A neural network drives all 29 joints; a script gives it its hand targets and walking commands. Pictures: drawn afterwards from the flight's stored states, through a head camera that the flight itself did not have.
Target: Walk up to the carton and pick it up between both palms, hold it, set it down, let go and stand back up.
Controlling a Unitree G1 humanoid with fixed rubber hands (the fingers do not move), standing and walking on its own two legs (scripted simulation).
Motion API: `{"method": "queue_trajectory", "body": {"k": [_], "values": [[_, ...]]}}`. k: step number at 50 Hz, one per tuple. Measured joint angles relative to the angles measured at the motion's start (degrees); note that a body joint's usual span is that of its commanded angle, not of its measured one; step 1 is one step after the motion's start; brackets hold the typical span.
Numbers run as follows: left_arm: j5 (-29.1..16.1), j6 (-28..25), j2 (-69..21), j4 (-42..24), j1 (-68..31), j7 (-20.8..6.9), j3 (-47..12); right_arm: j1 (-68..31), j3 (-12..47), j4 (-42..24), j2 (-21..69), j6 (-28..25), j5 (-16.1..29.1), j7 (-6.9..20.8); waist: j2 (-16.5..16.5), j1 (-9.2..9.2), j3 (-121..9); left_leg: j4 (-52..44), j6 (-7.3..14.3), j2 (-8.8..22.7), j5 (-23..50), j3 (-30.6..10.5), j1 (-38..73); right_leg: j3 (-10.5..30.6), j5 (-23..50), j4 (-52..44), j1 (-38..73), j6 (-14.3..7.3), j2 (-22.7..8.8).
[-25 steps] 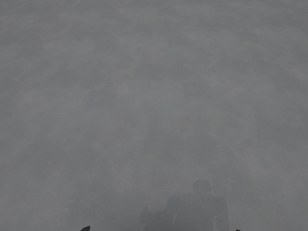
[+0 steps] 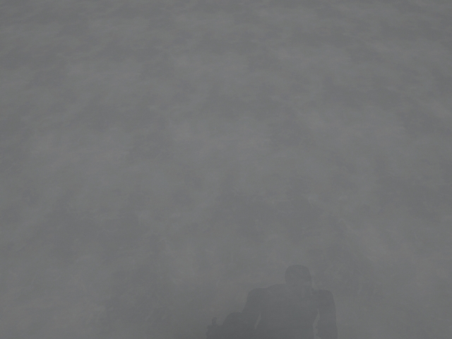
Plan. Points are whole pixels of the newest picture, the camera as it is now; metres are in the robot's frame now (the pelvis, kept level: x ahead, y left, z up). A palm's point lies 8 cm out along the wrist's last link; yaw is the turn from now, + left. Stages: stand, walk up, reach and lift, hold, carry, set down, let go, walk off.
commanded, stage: stand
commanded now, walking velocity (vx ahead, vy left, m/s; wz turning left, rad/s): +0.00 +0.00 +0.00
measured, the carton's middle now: out of the picture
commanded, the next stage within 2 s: none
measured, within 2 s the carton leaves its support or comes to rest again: neither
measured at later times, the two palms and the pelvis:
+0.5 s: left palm out of the picture -0.01 +0.20 -0.14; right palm out of the picture -0.02 -0.20 -0.15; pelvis +0.00 +0.00 +0.00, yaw +0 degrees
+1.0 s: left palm out of the picture -0.04 +0.20 -0.15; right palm out of the picture -0.03 -0.19 -0.15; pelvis -0.01 +0.00 +0.00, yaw +0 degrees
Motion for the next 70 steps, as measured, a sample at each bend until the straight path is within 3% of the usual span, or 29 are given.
{"method": "queue_trajectory", "body": {"k": [6,22,70], "values": [[-0.3,0.2,-1.0,3.1,0.4,0.0,-0.3,0.3,-0.2,2.5,0.2,0.0,0.1,-0.1,-0.2,-0.77,0.0,-0.9,0.0,0.0,0.3,-0.1,0.8,-0.1,0.2,-0.9,0.8,0.1,0.0],[-0.6,-0.1,-2.6,8.0,0.1,0.8,-0.6,1.4,0.8,8.7,2.3,0.0,0.3,-0.6,0.0,-0.62,0.1,-2.1,-0.1,0.1,0.7,0.0,2.6,0.0,0.8,-2.3,2.6,0.1,0.1],[-0.4,0.2,-3.8,9.9,2.6,0.7,-1.2,2.5,1.5,9.5,2.8,0.0,0.3,-0.6,0.1,-0.73,-0.7,-2.9,0.1,-0.4,2.1,0.2,1.2,0.3,1.7,-2.1,0.8,0.3,-0.4]]}}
